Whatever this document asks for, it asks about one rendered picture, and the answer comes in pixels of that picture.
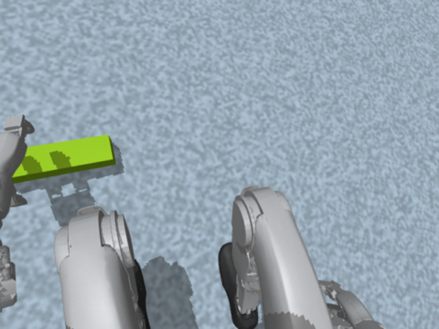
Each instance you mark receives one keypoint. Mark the carton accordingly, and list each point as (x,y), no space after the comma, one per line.
(43,161)

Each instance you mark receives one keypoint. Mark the left robot foot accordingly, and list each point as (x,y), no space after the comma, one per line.
(141,295)

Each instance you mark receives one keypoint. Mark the left robot hand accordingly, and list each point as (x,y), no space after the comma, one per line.
(13,149)

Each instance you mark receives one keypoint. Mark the right robot hand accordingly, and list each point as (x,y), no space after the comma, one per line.
(349,312)

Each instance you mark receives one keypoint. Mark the right robot foot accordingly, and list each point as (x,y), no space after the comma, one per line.
(229,276)

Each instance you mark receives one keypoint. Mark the left robot arm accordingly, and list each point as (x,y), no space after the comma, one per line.
(7,268)

